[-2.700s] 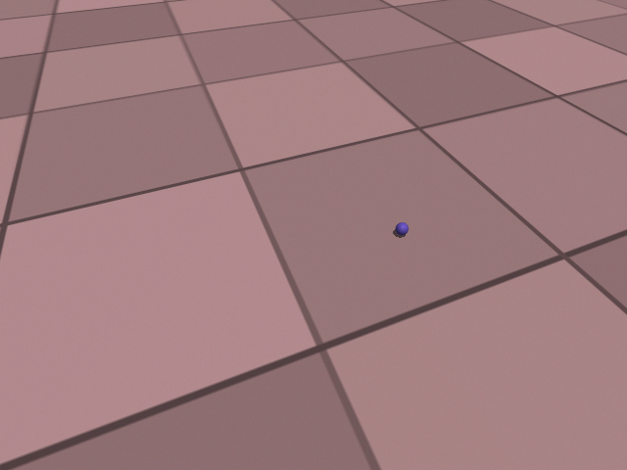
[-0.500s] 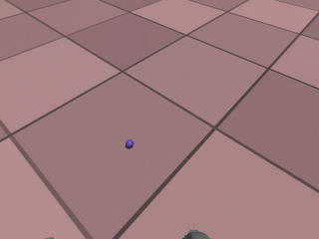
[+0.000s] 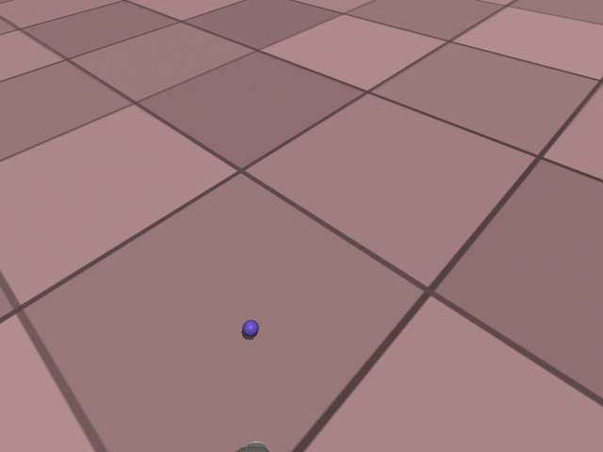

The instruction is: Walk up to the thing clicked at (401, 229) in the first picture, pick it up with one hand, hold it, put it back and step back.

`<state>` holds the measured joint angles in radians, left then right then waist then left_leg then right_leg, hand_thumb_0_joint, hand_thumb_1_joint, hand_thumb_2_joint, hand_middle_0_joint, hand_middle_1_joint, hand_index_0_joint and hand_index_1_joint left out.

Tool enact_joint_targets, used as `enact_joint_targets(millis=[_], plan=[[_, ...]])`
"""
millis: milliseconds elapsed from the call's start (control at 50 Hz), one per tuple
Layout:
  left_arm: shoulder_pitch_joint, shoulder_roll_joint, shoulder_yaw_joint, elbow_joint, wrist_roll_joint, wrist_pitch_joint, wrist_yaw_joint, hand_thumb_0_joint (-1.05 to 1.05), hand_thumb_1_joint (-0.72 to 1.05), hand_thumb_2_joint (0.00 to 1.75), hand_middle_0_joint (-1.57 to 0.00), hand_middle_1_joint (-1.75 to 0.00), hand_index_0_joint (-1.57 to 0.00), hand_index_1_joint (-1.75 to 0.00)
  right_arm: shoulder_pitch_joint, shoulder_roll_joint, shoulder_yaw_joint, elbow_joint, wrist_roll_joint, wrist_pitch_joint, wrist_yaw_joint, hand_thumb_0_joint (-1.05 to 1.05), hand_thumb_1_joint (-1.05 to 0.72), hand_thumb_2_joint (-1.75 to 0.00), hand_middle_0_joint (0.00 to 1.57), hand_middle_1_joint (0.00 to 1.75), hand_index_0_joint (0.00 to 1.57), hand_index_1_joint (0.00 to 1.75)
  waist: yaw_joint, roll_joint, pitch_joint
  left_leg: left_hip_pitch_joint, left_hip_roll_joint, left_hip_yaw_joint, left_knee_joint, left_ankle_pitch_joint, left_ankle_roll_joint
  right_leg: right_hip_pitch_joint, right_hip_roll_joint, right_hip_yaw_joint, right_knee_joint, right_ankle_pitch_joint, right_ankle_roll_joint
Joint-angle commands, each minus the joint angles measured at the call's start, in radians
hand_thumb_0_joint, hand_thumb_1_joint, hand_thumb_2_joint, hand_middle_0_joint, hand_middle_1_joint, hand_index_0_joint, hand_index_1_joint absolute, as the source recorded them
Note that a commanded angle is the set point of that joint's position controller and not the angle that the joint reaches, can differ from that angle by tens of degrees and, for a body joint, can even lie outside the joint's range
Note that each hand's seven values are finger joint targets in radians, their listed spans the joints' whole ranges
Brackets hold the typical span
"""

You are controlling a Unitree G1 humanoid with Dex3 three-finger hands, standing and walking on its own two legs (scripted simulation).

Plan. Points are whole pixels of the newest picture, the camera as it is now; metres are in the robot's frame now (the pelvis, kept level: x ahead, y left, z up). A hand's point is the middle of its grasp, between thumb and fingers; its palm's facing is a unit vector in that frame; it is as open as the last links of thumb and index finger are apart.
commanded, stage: walk up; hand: left
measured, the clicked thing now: (250, 328) +0.67 +0.28 -0.74
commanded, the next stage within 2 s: none
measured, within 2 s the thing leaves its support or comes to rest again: neither
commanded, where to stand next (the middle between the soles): +0.29 +0.03 m, yaw +0 degrees
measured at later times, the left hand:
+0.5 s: hand (147, 399) +0.24 +0.29 -0.14, palm faces -0.06 -0.90 -0.44, open 7.4 cm
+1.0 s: hand (155, 371) +0.29 +0.31 -0.16, palm faces +0.03 -0.93 -0.37, open 7.4 cm
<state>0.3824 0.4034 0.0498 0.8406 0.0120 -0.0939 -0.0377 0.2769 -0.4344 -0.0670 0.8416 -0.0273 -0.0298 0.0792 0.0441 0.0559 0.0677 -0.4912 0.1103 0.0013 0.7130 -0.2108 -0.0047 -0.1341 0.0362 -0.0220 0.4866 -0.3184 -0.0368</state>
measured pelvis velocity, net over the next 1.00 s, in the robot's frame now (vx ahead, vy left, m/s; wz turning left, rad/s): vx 0.22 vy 0.04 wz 0.03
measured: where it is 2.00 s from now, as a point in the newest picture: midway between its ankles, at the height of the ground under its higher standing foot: outside the picture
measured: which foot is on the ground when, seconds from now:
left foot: up 0.00-0.06, down 0.08-0.50, up 0.52-0.86, down 0.88-1.00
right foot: down 0.00-0.12, up 0.14-0.48, down 0.50-1.00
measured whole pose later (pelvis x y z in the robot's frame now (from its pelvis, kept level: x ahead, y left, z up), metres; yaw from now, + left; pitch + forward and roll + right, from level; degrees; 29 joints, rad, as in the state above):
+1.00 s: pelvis +0.22 +0.04 -0.01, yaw +2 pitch -3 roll +0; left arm 0.20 0.40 0.02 0.94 -0.01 -0.01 0.01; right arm 0.23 -0.38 -0.03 0.95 -0.02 0.00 0.03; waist 0.01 -0.02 0.09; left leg -0.36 0.02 -0.01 0.67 -0.27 0.00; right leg -0.34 -0.05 -0.02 0.74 -0.46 -0.01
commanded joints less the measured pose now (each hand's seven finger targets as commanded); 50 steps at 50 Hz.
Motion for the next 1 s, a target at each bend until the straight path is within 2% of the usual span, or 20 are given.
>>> enact_joint_targets(millis=[0,60,80,100,120,180,220,340,440,460,480,500,520,620,680,840,860,900,920,980], plan=[[-0.022,0.284,0.079,-0.088,-0.008,-0.022,0.018,0.00,0.90,0.90,-0.20,-0.30,-0.20,-0.30,-0.054,-0.143,-0.049,-0.103,0.002,-0.051,-0.007,0.00,-0.90,-0.90,0.20,0.30,0.20,0.30,-0.018,-0.173,-0.018,0.136,-0.026,0.038,-0.125,0.010,0.034,-0.086,-0.270,0.192,-0.102,0.226,-0.160],[-0.005,0.213,0.046,-0.099,-0.011,-0.014,0.020,0.00,0.90,0.90,-0.20,-0.30,-0.20,-0.30,0.163,-0.222,-0.085,-0.037,-0.008,-0.068,-0.026,0.00,-0.90,-0.90,0.20,0.30,0.20,0.30,-0.134,0.070,-0.138,0.515,-0.022,-0.029,-0.269,-0.060,0.096,-0.234,-0.137,0.058,0.336,0.338,-0.080],[0.054,0.129,0.023,-0.108,-0.026,-0.015,0.021,0.00,0.90,0.90,-0.20,-0.30,-0.20,-0.30,0.207,-0.299,-0.104,-0.051,-0.021,-0.074,-0.035,0.00,-0.90,-0.90,0.20,0.30,0.20,0.30,-0.126,0.280,-0.200,0.657,0.217,-0.396,-0.332,-0.095,0.173,-0.429,-0.027,0.009,0.567,0.017,-0.013],[0.072,0.189,0.037,-0.084,-0.025,-0.004,0.033,0.00,0.90,0.90,-0.20,-0.30,-0.20,-0.30,0.187,-0.314,-0.103,-0.073,0.002,-0.071,-0.040,0.00,-0.90,-0.90,0.20,0.30,0.20,0.30,-0.114,0.177,-0.169,0.653,0.337,-0.610,-0.427,-0.128,0.263,-0.540,0.021,0.019,0.642,-0.213,-0.008],[0.026,0.250,0.048,-0.066,-0.011,0.004,0.043,0.00,0.90,0.90,-0.20,-0.30,-0.20,-0.30,0.173,-0.313,-0.106,-0.065,0.024,-0.065,-0.037,0.00,-0.90,-0.90,0.20,0.30,0.20,0.30,-0.114,0.130,-0.108,0.590,0.361,-0.629,-0.412,-0.121,0.324,-0.561,-0.040,0.077,0.728,-0.244,-0.017],[0.011,0.232,0.049,-0.041,-0.021,0.004,0.026,0.00,0.90,0.90,-0.20,-0.30,-0.20,-0.30,0.081,-0.218,-0.063,-0.091,0.030,-0.062,-0.049,0.00,-0.90,-0.90,0.20,0.30,0.20,0.30,-0.066,0.042,0.012,0.350,0.188,-0.244,-0.413,0.142,0.209,-0.438,-0.089,0.124,0.632,-0.090,-0.015],[0.059,0.210,0.046,-0.026,-0.025,0.014,0.013,0.00,0.90,0.90,-0.20,-0.30,-0.20,-0.30,0.055,-0.215,-0.056,-0.093,0.034,-0.069,-0.050,0.00,-0.90,-0.90,0.20,0.30,0.20,0.30,-0.037,0.101,-0.003,0.292,0.129,-0.129,-0.405,0.170,0.192,-0.372,-0.101,0.064,0.564,-0.019,0.003],[-0.059,0.193,0.054,-0.050,-0.007,0.009,0.000,0.00,0.90,0.90,-0.20,-0.30,-0.20,-0.30,0.069,-0.242,-0.063,-0.122,0.017,-0.052,-0.038,0.00,-0.90,-0.90,0.20,0.30,0.20,0.30,-0.080,0.156,0.022,0.241,0.141,-0.108,-0.429,-0.009,0.247,-0.311,-0.114,-0.013,0.253,0.044,0.040],[0.052,0.191,0.065,0.019,0.001,-0.011,0.035,0.00,0.90,0.90,-0.20,-0.30,-0.20,-0.30,-0.012,-0.170,-0.031,-0.145,0.025,-0.018,-0.043,0.00,-0.90,-0.90,0.20,0.30,0.20,0.30,0.008,0.023,-0.053,0.108,0.065,-0.013,-0.122,0.097,0.165,0.021,-0.036,-0.049,0.045,0.241,0.027],[0.073,0.227,0.077,0.027,0.006,-0.015,0.044,0.00,0.90,0.90,-0.20,-0.30,-0.20,-0.30,0.028,-0.118,-0.013,-0.141,0.033,-0.015,-0.046,0.00,-0.90,-0.90,0.20,0.30,0.20,0.30,0.027,-0.096,-0.091,0.055,0.020,0.022,0.013,0.014,0.126,0.111,-0.066,0.011,0.014,0.219,0.011],[0.088,0.299,0.095,0.013,0.016,-0.021,0.053,0.00,0.90,0.90,-0.20,-0.30,-0.20,-0.30,0.074,-0.065,0.005,-0.145,0.037,-0.013,-0.048,0.00,-0.90,-0.90,0.20,0.30,0.20,0.30,0.027,-0.305,-0.126,-0.044,-0.079,0.076,0.235,-0.184,0.072,0.155,-0.270,0.322,-0.115,0.147,-0.057],[0.058,0.332,0.094,-0.024,0.009,-0.024,0.051,0.00,0.90,0.90,-0.20,-0.30,-0.20,-0.30,0.126,-0.092,-0.003,-0.123,0.031,0.005,-0.051,0.00,-0.90,-0.90,0.20,0.30,0.20,0.30,-0.004,-0.268,-0.091,-0.087,-0.133,-0.021,0.347,-0.342,0.045,0.076,-0.440,0.595,-0.215,-0.002,-0.134],[0.009,0.357,0.095,-0.030,-0.005,-0.015,0.052,0.00,0.90,0.90,-0.20,-0.30,-0.20,-0.30,0.121,-0.190,-0.035,-0.102,0.022,0.021,-0.062,0.00,-0.90,-0.90,0.20,0.30,0.20,0.30,-0.003,-0.217,-0.056,-0.078,-0.096,-0.051,0.414,-0.388,0.048,0.001,-0.471,0.642,-0.228,-0.156,-0.199],[-0.081,0.266,0.066,-0.035,-0.002,-0.010,0.056,0.00,0.90,0.90,-0.20,-0.30,-0.20,-0.30,0.142,-0.173,-0.041,-0.018,0.027,0.029,-0.055,0.00,-0.90,-0.90,0.20,0.30,0.20,0.30,-0.042,-0.209,-0.014,-0.043,-0.069,-0.101,0.351,-0.168,0.031,-0.104,-0.275,0.276,-0.219,-0.088,-0.104],[-0.086,0.236,0.061,-0.046,0.004,-0.012,0.056,0.00,0.90,0.90,-0.20,-0.30,-0.20,-0.30,0.130,-0.142,-0.028,-0.002,0.020,0.031,-0.056,0.00,-0.90,-0.90,0.20,0.30,0.20,0.30,-0.034,-0.231,-0.047,0.007,-0.072,-0.082,0.228,-0.152,0.007,-0.094,-0.269,0.179,-0.166,0.156,-0.140],[-0.176,0.228,0.042,-0.028,-0.011,0.035,0.053,0.00,0.90,0.90,-0.20,-0.30,-0.20,-0.30,0.052,-0.136,-0.024,0.053,0.013,0.007,-0.070,0.00,-0.90,-0.90,0.20,0.30,0.20,0.30,-0.057,-0.194,-0.095,0.288,-0.100,0.030,-0.160,0.024,0.024,-0.222,-0.270,0.099,0.077,0.316,-0.114],[-0.175,0.199,0.030,-0.024,-0.017,0.042,0.054,0.00,0.90,0.90,-0.20,-0.30,-0.20,-0.30,0.049,-0.159,-0.028,0.057,0.006,0.001,-0.076,0.00,-0.90,-0.90,0.20,0.30,0.20,0.30,-0.062,-0.137,-0.093,0.309,-0.072,-0.023,-0.206,0.059,0.040,-0.259,-0.253,0.095,0.114,0.266,-0.078],[-0.136,0.130,0.006,-0.010,-0.036,0.061,0.054,0.00,0.90,0.90,-0.20,-0.30,-0.20,-0.30,-0.063,-0.244,-0.034,0.017,-0.001,-0.008,-0.079,0.00,-0.90,-0.90,0.20,0.30,0.20,0.30,-0.004,0.108,-0.081,0.223,0.161,-0.388,-0.369,-0.026,0.134,-0.288,-0.067,-0.014,0.241,-0.066,0.011],[-0.140,0.188,0.024,0.033,-0.032,0.072,0.061,0.00,0.90,0.90,-0.20,-0.30,-0.20,-0.30,-0.094,-0.277,-0.039,0.023,0.012,-0.002,-0.074,0.00,-0.90,-0.90,0.20,0.30,0.20,0.30,-0.027,0.150,-0.057,0.077,0.205,-0.415,-0.394,-0.166,0.213,-0.172,-0.069,0.014,0.311,-0.224,0.009],[-0.134,0.182,0.022,0.090,-0.022,0.070,0.051,0.00,0.90,0.90,-0.20,-0.30,-0.20,-0.30,-0.146,-0.200,-0.013,0.032,0.009,0.008,-0.075,0.00,-0.90,-0.90,0.20,0.30,0.20,0.30,-0.015,0.138,-0.024,0.044,0.093,-0.264,-0.380,-0.214,0.155,-0.133,-0.065,0.013,0.235,-0.138,0.006]])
